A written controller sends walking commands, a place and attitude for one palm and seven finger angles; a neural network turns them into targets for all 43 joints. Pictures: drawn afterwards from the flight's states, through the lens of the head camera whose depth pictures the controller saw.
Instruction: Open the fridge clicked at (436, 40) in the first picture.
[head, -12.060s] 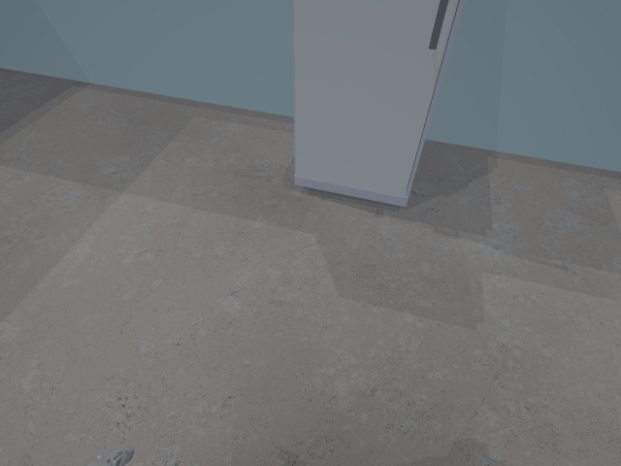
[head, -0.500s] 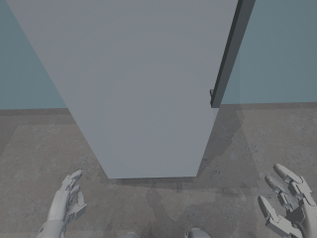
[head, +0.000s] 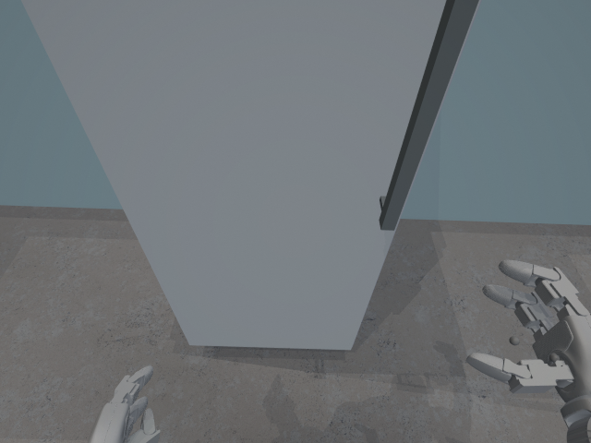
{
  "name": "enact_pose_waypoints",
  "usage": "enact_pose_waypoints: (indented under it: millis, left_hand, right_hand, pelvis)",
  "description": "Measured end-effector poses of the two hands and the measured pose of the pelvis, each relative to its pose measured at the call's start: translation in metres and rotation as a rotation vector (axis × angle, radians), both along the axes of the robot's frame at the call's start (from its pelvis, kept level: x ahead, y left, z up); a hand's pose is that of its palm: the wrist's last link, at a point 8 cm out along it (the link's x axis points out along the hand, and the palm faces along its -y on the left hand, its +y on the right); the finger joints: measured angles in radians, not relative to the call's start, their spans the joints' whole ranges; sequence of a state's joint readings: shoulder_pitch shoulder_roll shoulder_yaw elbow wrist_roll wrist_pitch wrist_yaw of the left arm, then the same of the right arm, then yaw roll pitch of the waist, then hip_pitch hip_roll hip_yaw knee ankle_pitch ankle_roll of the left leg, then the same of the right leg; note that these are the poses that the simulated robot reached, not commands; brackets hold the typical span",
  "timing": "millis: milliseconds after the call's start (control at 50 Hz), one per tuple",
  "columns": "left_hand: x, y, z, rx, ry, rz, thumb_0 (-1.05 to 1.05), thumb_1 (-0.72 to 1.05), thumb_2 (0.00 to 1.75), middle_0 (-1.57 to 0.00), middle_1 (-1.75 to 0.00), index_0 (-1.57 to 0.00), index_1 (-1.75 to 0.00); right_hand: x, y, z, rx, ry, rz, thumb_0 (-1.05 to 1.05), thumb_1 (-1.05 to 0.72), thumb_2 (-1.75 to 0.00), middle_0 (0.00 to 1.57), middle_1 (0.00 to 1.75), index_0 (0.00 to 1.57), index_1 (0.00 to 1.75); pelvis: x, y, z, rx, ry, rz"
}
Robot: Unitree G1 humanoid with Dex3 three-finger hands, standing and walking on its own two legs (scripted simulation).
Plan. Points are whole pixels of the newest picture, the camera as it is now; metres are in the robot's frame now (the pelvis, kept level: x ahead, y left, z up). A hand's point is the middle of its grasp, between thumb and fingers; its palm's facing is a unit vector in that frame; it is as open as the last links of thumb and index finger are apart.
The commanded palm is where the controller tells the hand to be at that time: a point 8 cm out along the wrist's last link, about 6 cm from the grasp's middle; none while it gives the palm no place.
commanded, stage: raise the hand to about handle height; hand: right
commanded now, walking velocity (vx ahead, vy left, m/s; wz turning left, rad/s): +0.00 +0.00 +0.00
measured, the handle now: (413, 125) +0.48 -0.13 +0.21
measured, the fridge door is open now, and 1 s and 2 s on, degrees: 0 0 0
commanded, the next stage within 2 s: move the hooked fingers beside the handle in 1.10 s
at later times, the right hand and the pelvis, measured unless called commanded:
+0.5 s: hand (585, 273) +0.26 -0.27 +0.19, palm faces +0.09 +0.99 -0.09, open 13.9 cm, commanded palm +0.23 -0.31 +0.19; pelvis +0.00 +0.00 +0.02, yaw +0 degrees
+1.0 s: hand (570, 254) +0.28 -0.26 +0.20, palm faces +0.09 +0.99 -0.06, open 14.0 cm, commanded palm +0.24 -0.30 +0.20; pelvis +0.00 +0.02 +0.03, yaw +0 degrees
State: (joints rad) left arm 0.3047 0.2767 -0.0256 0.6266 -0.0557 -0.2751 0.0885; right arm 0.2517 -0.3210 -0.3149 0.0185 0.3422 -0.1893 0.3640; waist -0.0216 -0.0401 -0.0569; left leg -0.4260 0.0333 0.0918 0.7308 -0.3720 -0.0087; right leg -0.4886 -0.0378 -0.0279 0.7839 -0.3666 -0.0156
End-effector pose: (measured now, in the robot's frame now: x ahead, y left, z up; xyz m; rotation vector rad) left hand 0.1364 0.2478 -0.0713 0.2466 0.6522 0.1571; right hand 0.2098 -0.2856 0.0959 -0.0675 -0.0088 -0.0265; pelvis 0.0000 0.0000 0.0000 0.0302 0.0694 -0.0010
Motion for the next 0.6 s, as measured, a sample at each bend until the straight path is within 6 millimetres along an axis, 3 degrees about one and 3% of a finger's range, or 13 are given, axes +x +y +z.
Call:
enact_pose_waypoints:
  millis: [80, 200, 280, 400, 540, 600]
  left_hand:
    - [0.018, -0.005, 0.014, 0.009, -0.068, -0.001, 0.02, 0.9, 0.9, -0.2, -0.3, -0.2, -0.3]
    - [0.041, -0.021, 0.035, -0.015, -0.158, -0.045, 0.02, 0.9, 0.9, -0.2, -0.3, -0.2, -0.3]
    - [0.051, -0.031, 0.04, -0.043, -0.18, -0.073, 0.02, 0.9, 0.9, -0.2, -0.3, -0.2, -0.3]
    - [0.051, -0.035, 0.038, -0.06, -0.156, -0.089, 0.01, 0.9, 0.9, -0.2, -0.3, -0.2, -0.3]
    - [0.041, -0.029, 0.034, -0.055, -0.112, -0.087, 0.02, 0.9, 0.9, -0.2, -0.3, -0.2, -0.3]
    - [0.037, -0.023, 0.032, -0.058, -0.098, -0.074, 0.02, 0.9, 0.9, -0.2, -0.3, -0.2, -0.3]
  right_hand:
    - [0.01, -0.002, 0.007, -0.002, 0.023, 0.04, 0.0, 0.16, -0.45, 0.27, 0.98, 0.28, 0.98]
    - [0.021, -0.021, 0.05, -0.005, -0.115, -0.027, 0.0, 0.3, -0.39, 0.29, 1.07, 0.29, 1.07]
    - [0.025, -0.028, 0.063, -0.003, -0.094, -0.032, 0.0, 0.39, -0.35, 0.29, 1.13, 0.3, 1.12]
    - [0.027, -0.029, 0.064, -0.003, 0.002, -0.02, -0.01, 0.46, -0.32, 0.29, 1.18, 0.3, 1.17]
    - [0.029, -0.037, 0.104, -0.029, -0.132, -0.059, -0.01, 0.49, -0.3, 0.3, 1.2, 0.31, 1.19]
    - [0.036, -0.041, 0.113, -0.021, -0.115, -0.057, -0.01, 0.5, -0.3, 0.3, 1.2, 0.31, 1.19]
  pelvis:
    - [0.002, -0.003, 0.005, -0.003, -0.021, 0.003]
    - [0.005, -0.002, 0.012, -0.005, -0.056, 0.002]
    - [0.005, -0.003, 0.015, -0.006, -0.072, -0.002]
    - [0.003, 0.0, 0.019, -0.01, -0.089, -0.005]
    - [0.002, 0.007, 0.023, -0.013, -0.112, -0.011]
    - [0.001, 0.01, 0.025, -0.014, -0.116, -0.012]
